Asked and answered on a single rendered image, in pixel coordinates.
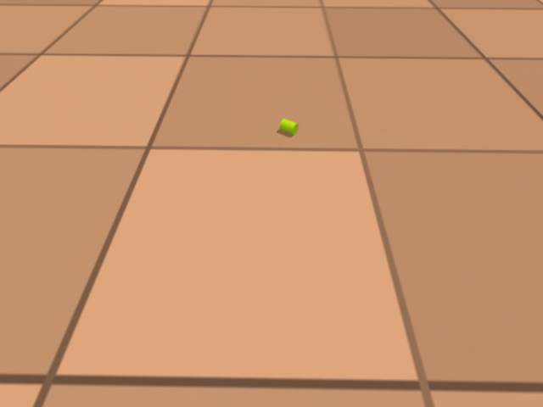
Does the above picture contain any can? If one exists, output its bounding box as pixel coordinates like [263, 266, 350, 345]
[280, 119, 299, 135]

